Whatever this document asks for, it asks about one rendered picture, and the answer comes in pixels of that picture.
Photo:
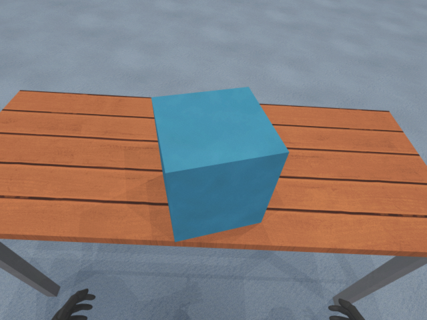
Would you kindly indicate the robot left hand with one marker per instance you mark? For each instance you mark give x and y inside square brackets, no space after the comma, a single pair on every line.
[70,307]

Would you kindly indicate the carton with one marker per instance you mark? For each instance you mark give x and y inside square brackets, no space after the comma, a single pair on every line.
[221,160]

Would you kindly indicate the robot right hand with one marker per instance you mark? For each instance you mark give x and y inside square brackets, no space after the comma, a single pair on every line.
[346,308]

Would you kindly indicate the table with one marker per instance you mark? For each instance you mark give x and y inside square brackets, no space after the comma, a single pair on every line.
[86,168]

